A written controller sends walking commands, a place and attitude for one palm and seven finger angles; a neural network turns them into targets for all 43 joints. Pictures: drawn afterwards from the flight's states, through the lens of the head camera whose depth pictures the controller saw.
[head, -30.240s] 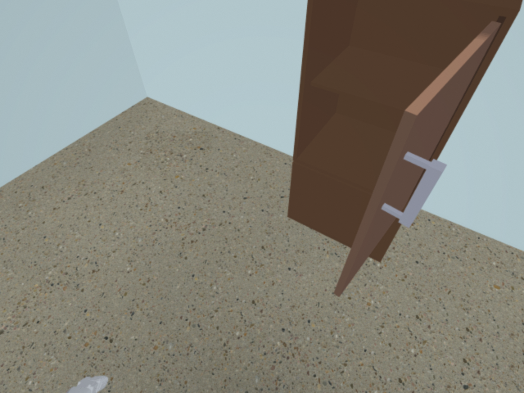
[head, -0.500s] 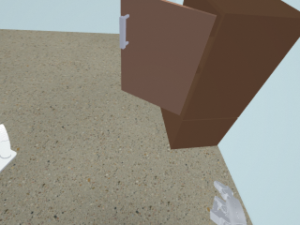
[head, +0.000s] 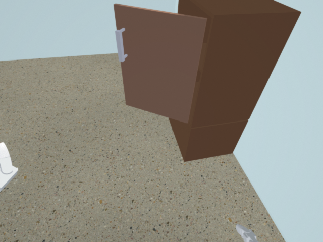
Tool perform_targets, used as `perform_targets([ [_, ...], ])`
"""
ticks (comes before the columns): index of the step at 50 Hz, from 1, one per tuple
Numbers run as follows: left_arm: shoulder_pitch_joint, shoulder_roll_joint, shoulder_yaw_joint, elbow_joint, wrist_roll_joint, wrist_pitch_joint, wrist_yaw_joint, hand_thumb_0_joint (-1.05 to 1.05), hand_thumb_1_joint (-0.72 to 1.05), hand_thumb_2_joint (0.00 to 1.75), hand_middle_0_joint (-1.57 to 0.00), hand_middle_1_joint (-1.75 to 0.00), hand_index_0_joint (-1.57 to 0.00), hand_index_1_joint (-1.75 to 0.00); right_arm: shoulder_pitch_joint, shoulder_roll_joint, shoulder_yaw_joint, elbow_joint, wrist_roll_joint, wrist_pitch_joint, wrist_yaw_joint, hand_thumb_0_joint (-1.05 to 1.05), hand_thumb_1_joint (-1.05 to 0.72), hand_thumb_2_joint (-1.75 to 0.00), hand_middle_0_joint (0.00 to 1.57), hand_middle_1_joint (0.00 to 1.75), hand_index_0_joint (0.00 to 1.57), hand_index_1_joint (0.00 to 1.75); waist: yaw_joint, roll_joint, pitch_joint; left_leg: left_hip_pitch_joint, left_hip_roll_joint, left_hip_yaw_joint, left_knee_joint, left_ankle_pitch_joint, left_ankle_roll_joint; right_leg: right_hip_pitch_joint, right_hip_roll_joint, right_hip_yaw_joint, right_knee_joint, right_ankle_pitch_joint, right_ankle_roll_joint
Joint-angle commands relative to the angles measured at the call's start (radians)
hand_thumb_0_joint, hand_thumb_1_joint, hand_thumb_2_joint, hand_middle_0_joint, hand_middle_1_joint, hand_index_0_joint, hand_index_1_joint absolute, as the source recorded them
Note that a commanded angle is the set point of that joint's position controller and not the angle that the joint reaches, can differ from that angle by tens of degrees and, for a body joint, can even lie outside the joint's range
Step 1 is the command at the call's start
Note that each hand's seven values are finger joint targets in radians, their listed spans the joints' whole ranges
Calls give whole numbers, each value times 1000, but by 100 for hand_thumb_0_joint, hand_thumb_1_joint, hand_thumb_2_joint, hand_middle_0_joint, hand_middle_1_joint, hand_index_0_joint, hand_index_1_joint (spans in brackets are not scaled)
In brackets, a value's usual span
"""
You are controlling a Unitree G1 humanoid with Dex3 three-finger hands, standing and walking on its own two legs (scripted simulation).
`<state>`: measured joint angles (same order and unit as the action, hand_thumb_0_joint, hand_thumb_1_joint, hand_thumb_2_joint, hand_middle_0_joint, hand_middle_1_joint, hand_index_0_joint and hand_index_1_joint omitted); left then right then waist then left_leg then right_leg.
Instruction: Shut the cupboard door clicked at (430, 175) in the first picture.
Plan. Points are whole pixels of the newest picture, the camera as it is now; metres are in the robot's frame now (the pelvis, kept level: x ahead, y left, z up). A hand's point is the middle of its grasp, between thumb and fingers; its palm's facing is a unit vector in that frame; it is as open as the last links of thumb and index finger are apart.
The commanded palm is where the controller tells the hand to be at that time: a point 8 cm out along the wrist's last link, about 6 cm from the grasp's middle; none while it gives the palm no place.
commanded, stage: stop stepping back and stand still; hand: left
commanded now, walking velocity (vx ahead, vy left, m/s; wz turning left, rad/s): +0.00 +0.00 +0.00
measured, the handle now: (122, 45) +0.98 +0.20 +0.06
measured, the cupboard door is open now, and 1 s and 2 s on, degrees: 55 55 55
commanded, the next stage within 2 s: let the arm hang, fingers relaxed in 0.10 s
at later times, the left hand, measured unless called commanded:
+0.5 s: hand out of the picture +0.07 +0.19 -0.16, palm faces +0.01 -0.99 -0.16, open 7.2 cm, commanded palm none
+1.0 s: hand out of the picture +0.02 +0.25 -0.16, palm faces +0.01 -0.96 -0.28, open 7.4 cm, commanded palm none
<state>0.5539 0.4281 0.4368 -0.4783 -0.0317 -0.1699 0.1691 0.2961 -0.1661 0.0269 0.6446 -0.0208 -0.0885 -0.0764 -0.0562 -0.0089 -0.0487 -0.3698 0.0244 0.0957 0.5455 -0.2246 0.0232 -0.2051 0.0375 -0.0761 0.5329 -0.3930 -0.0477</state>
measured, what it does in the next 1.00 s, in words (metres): stands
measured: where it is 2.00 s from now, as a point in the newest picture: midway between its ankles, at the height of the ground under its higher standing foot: outside the picture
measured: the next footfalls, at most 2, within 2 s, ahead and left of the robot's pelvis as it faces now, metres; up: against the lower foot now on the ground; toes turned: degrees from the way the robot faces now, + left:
none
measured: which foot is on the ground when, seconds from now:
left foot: down 0.00-1.00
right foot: down 0.00-1.00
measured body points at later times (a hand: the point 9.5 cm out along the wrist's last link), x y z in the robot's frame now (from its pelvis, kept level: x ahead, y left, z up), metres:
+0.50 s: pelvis +0.00 +0.02 +0.00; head +0.02 +0.03 +0.45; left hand +0.07 +0.24 -0.15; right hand +0.13 -0.24 -0.12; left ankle +0.06 +0.13 -0.73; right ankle -0.02 -0.08 -0.73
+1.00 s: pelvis +0.01 +0.04 +0.01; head +0.01 +0.03 +0.46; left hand +0.02 +0.30 -0.13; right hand +0.03 -0.22 -0.14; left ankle +0.06 +0.13 -0.73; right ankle -0.02 -0.08 -0.73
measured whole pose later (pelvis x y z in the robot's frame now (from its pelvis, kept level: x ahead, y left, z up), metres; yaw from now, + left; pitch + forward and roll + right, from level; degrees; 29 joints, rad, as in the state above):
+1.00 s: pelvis +0.01 +0.04 +0.01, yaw +0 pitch -2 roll +0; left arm 0.24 0.25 0.01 1.14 0.01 0.00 0.01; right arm 0.22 -0.23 -0.01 1.15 -0.01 0.01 -0.02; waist 0.00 0.02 0.03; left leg -0.20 -0.01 0.07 0.36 -0.13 0.04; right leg -0.08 -0.01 -0.05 0.36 -0.25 0.00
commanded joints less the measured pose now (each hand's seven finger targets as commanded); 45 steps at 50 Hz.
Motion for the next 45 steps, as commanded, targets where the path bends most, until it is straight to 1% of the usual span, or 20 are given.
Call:
perform_targets([
  [1, -44, 202, 142, -195, -11, -55, 26, 0, 90, 90, -20, -30, -20, -30, -117, -143, -64, -146, 9, -30, 6, 0, -90, -90, 20, 30, 20, 30, 46, -165, 1, -175, 5, -72, 248, -122, -39, 25, -340, 490, -330, -134, -162],
  [3, -67, 171, 115, -140, -11, -55, 34, 0, 90, 90, -20, -30, -20, -30, -110, -154, -64, -135, 17, -30, 7, 0, -90, -90, 20, 30, 20, 30, 37, -107, 24, -159, 23, -106, 281, -149, -41, -6, -340, 425, -289, 20, -167],
  [4, -67, 163, 102, -118, -7, -58, 36, 0, 90, 90, -20, -30, -20, -30, -122, -142, -53, -134, 16, -31, 2, 0, -90, -90, 20, 30, 20, 30, 39, -91, 47, -129, 31, -98, 214, -131, -37, -4, -315, 354, -252, 150, -148],
  [6, -114, 159, 82, -105, 1, -64, 37, 0, 90, 90, -20, -30, -20, -30, -132, -139, -44, -128, 16, -37, -7, 0, -90, -90, 20, 30, 20, 30, 40, -79, 26, -15, 12, -47, 58, -25, -27, 5, -250, 237, -182, 331, -90],
  [7, -143, 157, 69, -107, 2, -65, 34, 0, 90, 90, -20, -30, -20, -30, -136, -142, -46, -126, 19, -42, -13, 0, -90, -90, 20, 30, 20, 30, 41, -72, 21, 63, 8, -41, -9, 30, -20, -22, -222, 202, -163, 345, -55],
  [9, -163, 153, 53, -139, 4, -65, 26, 0, 90, 90, -20, -30, -20, -30, -151, -159, -58, -135, 27, -53, -22, 0, -90, -90, 20, 30, 20, 30, 51, 11, -1, 176, 67, -92, -83, 172, 2, -49, -161, 159, -107, 355, 12],
  [10, -119, -22, -341, 574, 86, 88, -131, 0, 90, 90, -20, -30, -20, -30, -188, -350, -102, 31, 8, -91, 84, 0, -90, -90, 20, 30, 20, 30, 17, 61, 42, 138, 141, -168, 77, 530, 23, -173, -188, 53, 82, 527, 32],
  [11, -96, -70, -343, 575, 57, 170, -153, 0, 90, 90, -20, -30, -20, -30, -131, -307, -101, -6, 25, -19, 76, 0, -90, -90, 20, 30, 20, 30, 38, 52, -44, 145, 153, -173, 61, 602, 43, -101, -145, 86, 92, 444, 40],
  [12, -122, -101, -346, 602, 60, 184, -156, 0, 90, 90, -20, -30, -20, -30, -119, -286, -87, -3, 16, 0, 71, 0, -90, -90, 20, 30, 20, 30, 52, 78, -58, 83, 180, -227, 19, 574, 72, -82, -113, 43, 148, 265, 43],
  [14, -195, -69, -349, 711, 54, 181, -161, 0, 90, 90, -20, -30, -20, -30, -149, -295, -69, 1, 3, 27, 68, 0, -90, -90, 20, 30, 20, 30, 71, -1, -34, 2, 199, -297, -60, 467, 100, -29, -80, 47, 140, 112, 39],
  [16, -229, -19, -355, 837, 52, 171, -163, 0, 90, 90, -20, -30, -20, -30, -177, -292, -59, 7, 3, 40, 67, 0, -90, -90, 20, 30, 20, 30, 82, -95, -42, -4, 140, -259, -58, 344, 66, 43, -113, 87, 10, 215, 21],
  [17, -258, 1, -362, 911, 55, 162, -164, 0, 90, 90, -20, -30, -20, -30, -188, -287, -57, 29, 5, 48, 68, 0, -90, -90, 20, 30, 20, 30, 72, -164, -55, 38, 101, -210, -32, 278, 33, 28, -146, 124, -49, 267, 5],
  [18, -286, 16, -368, 984, 57, 156, -164, 0, 90, 90, -20, -30, -20, -30, -181, -284, -57, 54, 1, 56, 69, 0, -90, -90, 20, 30, 20, 30, 58, -182, -49, 86, 73, -179, -16, 265, 13, -3, -177, 146, -75, 321, -16],
  [19, -312, 9, -380, 1049, 53, 158, -162, 0, 90, 90, -20, -30, -20, -30, -169, -268, -52, 85, -2, 67, 70, 0, -90, -90, 20, 30, 20, 30, 45, -130, -37, 121, 60, -166, -25, 231, 3, -32, -195, 154, -99, 298, -28],
  [22, -324, -29, -407, 1213, 47, 165, -157, 0, 90, 90, -20, -30, -20, -30, -166, -222, -36, 168, -5, 85, 71, 0, -90, -90, 20, 30, 20, 30, 38, 62, -17, 170, 72, -175, -116, 165, 0, -27, -159, 148, -151, 173, -4],
  [26, -282, -66, -395, 1373, 48, 160, -154, 0, 90, 90, -20, -30, -20, -30, -146, -195, -43, 257, -5, 90, 59, 0, -90, -90, 20, 30, 20, 30, 48, 163, 8, 161, 75, -176, -175, 60, -1, 22, -150, 142, -222, 147, -10],
  [34, -271, -52, -406, 1545, 43, 151, -153, 0, 90, 90, -20, -30, -20, -30, -80, -213, -58, 389, 10, 82, 46, 0, -90, -90, 20, 30, 20, 30, 49, 25, 43, 212, 100, -175, -206, 128, 9, 44, -152, 116, -264, 202, -11],
  [39, -262, -49, -406, 1587, 42, 154, -148, 0, 90, 90, -20, -30, -20, -30, -65, -215, -58, 430, 11, 81, 43, 0, -90, -90, 20, 30, 20, 30, 51, 6, 71, 219, 103, -174, -232, 124, 14, 41, -150, 107, -262, 183, -8],
  [42, -262, -47, -406, 1597, 43, 159, -147, 0, 90, 90, -20, -30, -20, -30, -63, -220, -61, 443, 9, 85, 44, 0, -90, -90, 20, 30, 20, 30, 52, -1, 110, 198, 102, -185, -266, 31, 13, 23, -145, 111, -268, 120, -6],
  [45, -268, -35, -404, 1597, 44, 158, -147, 0, 90, 90, -20, -30, -20, -30, -65, -223, -63, 450, 8, 82, 47, 0, -90, -90, 20, 30, 20, 30, 54, -9, 99, 205, 99, -178, -271, 36, 13, 28, -149, 113, -266, 128, -5],
])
